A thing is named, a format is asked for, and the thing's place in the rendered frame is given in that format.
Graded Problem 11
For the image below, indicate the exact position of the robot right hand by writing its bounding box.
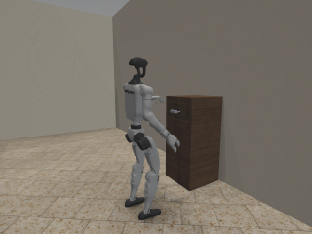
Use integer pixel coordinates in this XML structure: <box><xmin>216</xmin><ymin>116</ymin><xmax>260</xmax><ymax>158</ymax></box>
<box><xmin>166</xmin><ymin>135</ymin><xmax>180</xmax><ymax>152</ymax></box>

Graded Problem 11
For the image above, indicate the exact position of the humanoid robot torso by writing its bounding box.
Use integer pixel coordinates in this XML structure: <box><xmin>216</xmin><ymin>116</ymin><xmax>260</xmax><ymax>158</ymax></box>
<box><xmin>125</xmin><ymin>81</ymin><xmax>145</xmax><ymax>143</ymax></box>

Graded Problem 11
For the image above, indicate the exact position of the right robot forearm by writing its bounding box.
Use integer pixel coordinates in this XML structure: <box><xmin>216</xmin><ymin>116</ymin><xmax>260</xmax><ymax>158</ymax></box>
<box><xmin>147</xmin><ymin>112</ymin><xmax>170</xmax><ymax>139</ymax></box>

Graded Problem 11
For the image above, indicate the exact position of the robot right upper arm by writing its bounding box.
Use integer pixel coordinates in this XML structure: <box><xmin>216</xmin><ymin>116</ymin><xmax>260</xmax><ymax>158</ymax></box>
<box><xmin>140</xmin><ymin>85</ymin><xmax>153</xmax><ymax>122</ymax></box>

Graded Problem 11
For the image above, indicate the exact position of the handle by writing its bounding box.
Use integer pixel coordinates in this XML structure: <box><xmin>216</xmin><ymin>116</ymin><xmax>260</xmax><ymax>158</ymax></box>
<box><xmin>170</xmin><ymin>109</ymin><xmax>180</xmax><ymax>114</ymax></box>

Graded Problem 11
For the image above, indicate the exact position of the robot left hand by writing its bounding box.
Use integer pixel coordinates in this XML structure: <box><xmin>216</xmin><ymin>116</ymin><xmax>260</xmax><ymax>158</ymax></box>
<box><xmin>150</xmin><ymin>96</ymin><xmax>165</xmax><ymax>109</ymax></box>

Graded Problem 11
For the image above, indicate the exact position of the drawer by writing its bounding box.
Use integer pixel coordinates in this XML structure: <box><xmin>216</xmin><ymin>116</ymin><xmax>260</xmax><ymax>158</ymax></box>
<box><xmin>167</xmin><ymin>102</ymin><xmax>191</xmax><ymax>122</ymax></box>

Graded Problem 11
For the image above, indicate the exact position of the left robot thigh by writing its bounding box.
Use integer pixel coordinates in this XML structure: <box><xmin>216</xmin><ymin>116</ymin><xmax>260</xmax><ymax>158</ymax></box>
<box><xmin>125</xmin><ymin>133</ymin><xmax>145</xmax><ymax>174</ymax></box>

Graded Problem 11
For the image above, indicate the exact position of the cabinet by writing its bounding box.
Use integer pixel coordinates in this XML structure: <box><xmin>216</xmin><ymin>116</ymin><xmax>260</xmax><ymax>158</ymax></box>
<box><xmin>166</xmin><ymin>95</ymin><xmax>223</xmax><ymax>191</ymax></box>

